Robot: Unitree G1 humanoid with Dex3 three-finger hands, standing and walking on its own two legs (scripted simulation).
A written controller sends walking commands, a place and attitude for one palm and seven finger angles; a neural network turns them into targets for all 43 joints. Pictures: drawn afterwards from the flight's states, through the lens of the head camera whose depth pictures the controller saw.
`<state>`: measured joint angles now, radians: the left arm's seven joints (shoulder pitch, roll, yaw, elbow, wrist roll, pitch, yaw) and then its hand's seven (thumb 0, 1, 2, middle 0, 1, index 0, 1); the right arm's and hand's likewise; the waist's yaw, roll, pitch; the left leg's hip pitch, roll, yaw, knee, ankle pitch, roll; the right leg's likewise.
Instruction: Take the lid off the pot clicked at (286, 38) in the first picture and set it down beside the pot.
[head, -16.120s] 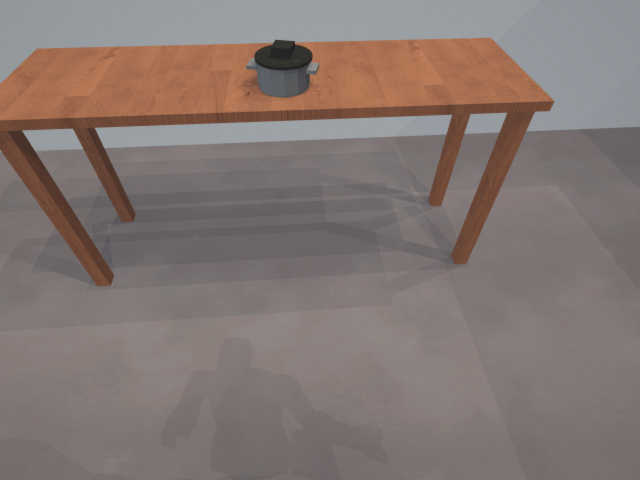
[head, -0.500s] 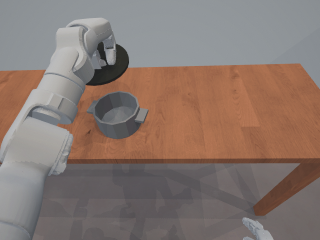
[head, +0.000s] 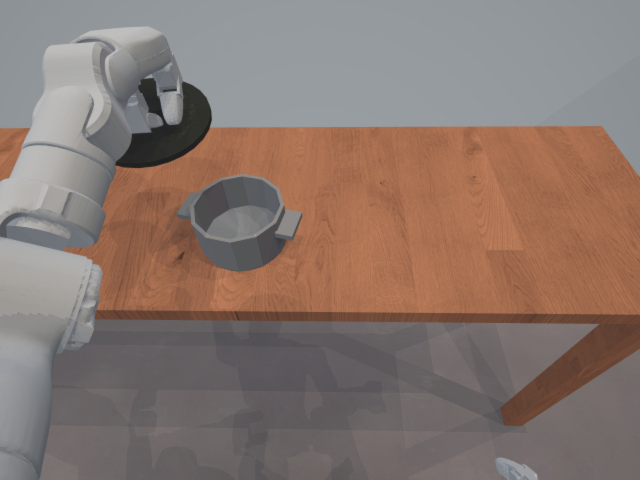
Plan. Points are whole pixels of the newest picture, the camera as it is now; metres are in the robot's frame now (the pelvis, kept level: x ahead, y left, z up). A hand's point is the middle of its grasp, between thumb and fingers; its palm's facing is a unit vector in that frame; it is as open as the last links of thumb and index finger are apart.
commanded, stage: move the lid sideways beside the pot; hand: left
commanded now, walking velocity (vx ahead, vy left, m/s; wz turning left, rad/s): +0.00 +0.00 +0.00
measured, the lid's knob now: (142, 105) +0.51 +0.21 +0.21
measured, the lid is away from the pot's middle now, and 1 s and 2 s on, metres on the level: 0.09 0.20 0.23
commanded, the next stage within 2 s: lower the lid onto the table in 1.36 s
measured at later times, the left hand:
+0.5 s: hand (79, 118) +0.46 +0.26 +0.23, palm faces -0.27 -0.04 -0.96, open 4.3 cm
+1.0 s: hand (38, 117) +0.46 +0.30 +0.23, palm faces -0.28 -0.05 -0.96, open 4.2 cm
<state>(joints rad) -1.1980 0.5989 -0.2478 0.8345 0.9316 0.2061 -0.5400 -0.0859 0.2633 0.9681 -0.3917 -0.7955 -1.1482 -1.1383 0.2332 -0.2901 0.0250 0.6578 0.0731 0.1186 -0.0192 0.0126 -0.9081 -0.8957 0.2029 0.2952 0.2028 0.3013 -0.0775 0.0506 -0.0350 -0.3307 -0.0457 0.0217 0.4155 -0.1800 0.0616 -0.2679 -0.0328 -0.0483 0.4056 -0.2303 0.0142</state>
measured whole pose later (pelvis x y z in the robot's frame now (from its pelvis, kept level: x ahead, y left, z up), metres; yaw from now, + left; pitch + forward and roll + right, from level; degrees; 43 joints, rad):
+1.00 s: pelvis +0.00 +0.01 +0.00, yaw +0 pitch +8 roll -2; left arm -1.19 0.83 -0.13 0.94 0.96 0.04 -0.57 -0.09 0.27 0.97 -0.39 -0.79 -1.15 -1.14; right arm 0.26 -0.30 0.03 0.66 0.09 0.16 -0.04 0.01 -0.91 -0.90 0.20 0.30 0.20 0.30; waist -0.08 0.04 -0.03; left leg -0.39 -0.04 0.02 0.44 -0.19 0.07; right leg -0.30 -0.03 -0.05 0.38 -0.21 0.02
